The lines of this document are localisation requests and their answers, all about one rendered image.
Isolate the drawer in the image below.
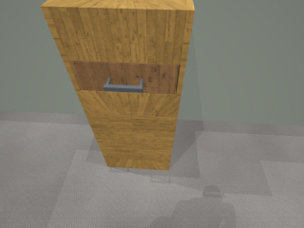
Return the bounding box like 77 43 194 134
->
70 61 179 95

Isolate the cabinet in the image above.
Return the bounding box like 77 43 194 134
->
40 0 195 171

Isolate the handle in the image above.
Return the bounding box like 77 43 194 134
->
104 77 143 93

